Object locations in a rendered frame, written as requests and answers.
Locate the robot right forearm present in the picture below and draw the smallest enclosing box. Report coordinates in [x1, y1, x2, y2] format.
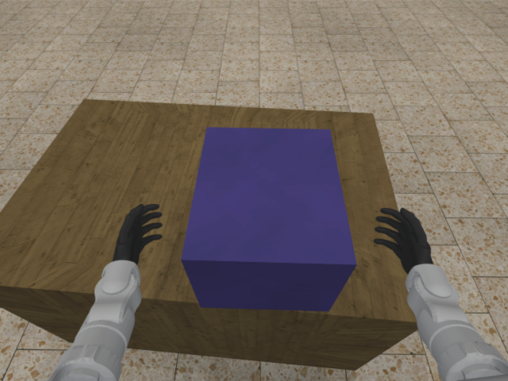
[406, 264, 508, 381]

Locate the right robot hand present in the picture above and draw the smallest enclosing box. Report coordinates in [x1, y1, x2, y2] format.
[374, 208, 433, 274]

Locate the left robot hand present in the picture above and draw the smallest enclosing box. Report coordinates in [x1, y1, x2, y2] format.
[112, 204, 162, 265]

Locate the pedestal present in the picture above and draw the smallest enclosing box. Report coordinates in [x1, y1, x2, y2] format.
[0, 99, 418, 371]

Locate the carton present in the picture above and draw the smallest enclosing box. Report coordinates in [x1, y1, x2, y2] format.
[181, 127, 357, 311]

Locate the robot left forearm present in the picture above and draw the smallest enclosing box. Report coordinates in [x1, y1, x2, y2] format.
[47, 260, 141, 381]

